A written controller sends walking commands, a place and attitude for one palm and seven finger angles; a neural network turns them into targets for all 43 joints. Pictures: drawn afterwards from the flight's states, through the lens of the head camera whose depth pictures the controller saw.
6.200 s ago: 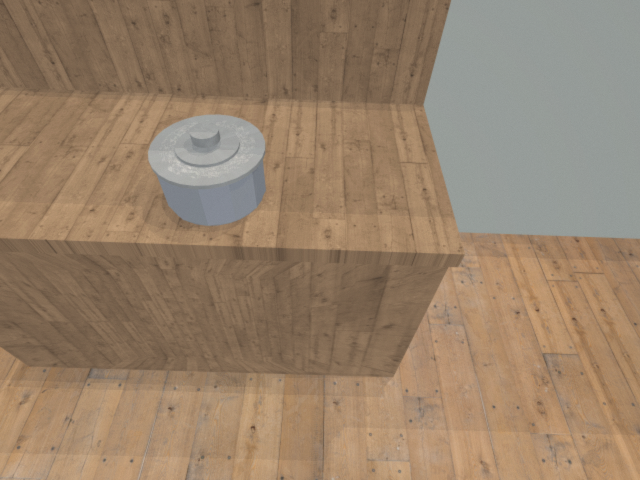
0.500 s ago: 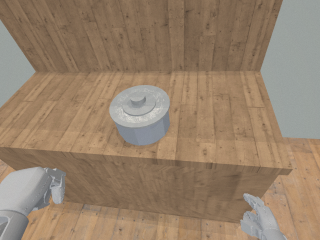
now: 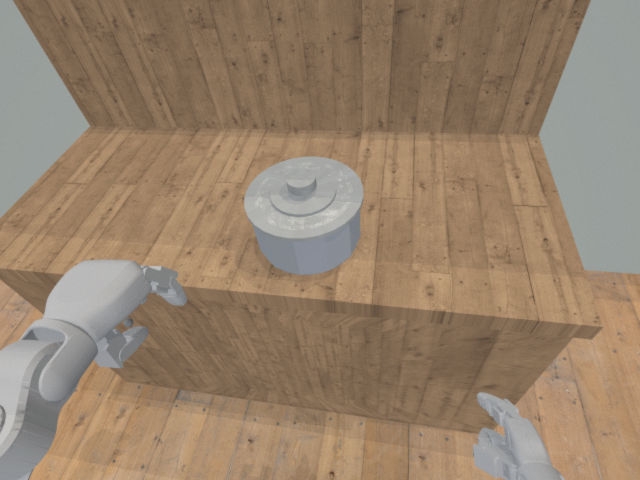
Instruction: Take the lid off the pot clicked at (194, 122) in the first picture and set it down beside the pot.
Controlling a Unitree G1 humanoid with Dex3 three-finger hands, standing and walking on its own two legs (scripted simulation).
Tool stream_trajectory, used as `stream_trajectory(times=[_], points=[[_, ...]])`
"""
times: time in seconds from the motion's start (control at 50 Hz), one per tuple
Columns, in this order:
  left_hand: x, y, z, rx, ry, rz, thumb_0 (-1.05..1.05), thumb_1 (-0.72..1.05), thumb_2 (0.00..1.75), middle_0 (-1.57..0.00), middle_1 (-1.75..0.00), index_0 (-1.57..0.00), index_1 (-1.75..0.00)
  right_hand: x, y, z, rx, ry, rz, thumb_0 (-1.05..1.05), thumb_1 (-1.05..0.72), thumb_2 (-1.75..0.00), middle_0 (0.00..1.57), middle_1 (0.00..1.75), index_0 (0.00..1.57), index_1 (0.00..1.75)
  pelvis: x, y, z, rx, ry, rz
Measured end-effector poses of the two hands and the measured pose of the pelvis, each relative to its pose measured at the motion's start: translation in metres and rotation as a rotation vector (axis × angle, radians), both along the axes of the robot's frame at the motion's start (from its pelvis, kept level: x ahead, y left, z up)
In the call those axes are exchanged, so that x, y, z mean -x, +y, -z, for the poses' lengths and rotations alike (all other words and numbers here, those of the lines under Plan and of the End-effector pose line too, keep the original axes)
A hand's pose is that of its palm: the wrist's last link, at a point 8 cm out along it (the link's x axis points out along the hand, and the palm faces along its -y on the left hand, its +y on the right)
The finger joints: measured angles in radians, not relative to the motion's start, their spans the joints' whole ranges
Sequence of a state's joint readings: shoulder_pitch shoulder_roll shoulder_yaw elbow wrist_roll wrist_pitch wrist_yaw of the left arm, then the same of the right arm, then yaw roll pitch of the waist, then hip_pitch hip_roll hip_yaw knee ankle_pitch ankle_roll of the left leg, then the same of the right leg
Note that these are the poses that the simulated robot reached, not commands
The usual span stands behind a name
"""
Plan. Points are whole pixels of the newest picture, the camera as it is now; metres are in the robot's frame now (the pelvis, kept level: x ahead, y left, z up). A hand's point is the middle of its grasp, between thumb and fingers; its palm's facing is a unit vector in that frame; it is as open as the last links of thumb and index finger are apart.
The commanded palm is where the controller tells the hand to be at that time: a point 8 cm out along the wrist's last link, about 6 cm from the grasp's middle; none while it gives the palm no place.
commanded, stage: reach forward and open the fingers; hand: left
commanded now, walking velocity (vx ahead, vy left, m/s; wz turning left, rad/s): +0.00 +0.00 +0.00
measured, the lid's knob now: (301, 181) +0.54 +0.10 +0.06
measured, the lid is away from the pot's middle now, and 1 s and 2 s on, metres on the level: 0.00 0.00 0.00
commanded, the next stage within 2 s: move the open hand above the knob in 0.34 s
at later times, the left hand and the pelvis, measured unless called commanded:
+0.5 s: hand (133, 285) +0.29 +0.25 +0.13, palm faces -0.17 -0.04 -0.98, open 10.2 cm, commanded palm +0.28 +0.24 +0.19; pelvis -0.02 +0.00 +0.00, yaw +0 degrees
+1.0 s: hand (198, 238) +0.36 +0.19 +0.13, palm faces -0.23 -0.04 -0.97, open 10.2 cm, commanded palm +0.35 +0.19 +0.19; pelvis +0.00 -0.01 +0.00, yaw +0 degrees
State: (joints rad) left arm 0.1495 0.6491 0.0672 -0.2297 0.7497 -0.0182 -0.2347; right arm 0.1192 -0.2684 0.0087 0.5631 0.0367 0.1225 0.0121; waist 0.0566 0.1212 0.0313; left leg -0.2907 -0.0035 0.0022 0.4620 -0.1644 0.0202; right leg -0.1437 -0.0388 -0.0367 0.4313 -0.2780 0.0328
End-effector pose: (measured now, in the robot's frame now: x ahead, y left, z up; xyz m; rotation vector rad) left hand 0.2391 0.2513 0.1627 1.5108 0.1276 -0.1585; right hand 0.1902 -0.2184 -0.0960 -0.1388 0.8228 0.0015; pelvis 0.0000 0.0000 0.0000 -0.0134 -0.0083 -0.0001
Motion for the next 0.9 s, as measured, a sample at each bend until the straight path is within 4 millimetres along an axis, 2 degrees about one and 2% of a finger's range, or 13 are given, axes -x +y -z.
stream_trajectory(times=[0.2,0.46,0.7,0.9], points=[[-0.015,0.006,-0.008,-0.006,-0.021,0.006,0.0,-0.22,1.34,-0.85,-0.17,-0.85,-0.17,0.007,0.011,-0.003,-0.007,-0.007,-0.008,0.01,-0.91,-0.9,0.2,0.3,0.2,0.3,0.01,0.008,0.0,0.001,-0.01,0.001],[-0.033,0.003,-0.019,-0.014,-0.019,-0.015,0.0,-0.3,1.41,-0.83,-0.09,-0.83,-0.09,0.008,0.008,-0.004,-0.003,-0.019,-0.014,0.01,-0.91,-0.9,0.2,0.3,0.2,0.3,0.016,0.004,0.0,0.001,-0.013,-0.006],[-0.067,-0.018,-0.017,-0.018,0.051,-0.024,0.0,-0.31,1.43,-0.83,-0.08,-0.84,-0.09,0.01,-0.011,0.0,0.01,-0.002,0.006,0.01,-0.91,-0.9,0.2,0.3,0.2,0.3,0.013,-0.006,0.001,-0.004,-0.01,-0.017],[-0.098,-0.046,-0.021,-0.014,0.05,0.024,0.0,-0.31,1.43,-0.83,-0.08,-0.84,-0.09,0.015,-0.025,0.006,0.0,0.031,0.042,0.01,-0.91,-0.9,0.2,0.3,0.2,0.3,0.004,-0.011,0.001,-0.012,0.004,-0.006]])
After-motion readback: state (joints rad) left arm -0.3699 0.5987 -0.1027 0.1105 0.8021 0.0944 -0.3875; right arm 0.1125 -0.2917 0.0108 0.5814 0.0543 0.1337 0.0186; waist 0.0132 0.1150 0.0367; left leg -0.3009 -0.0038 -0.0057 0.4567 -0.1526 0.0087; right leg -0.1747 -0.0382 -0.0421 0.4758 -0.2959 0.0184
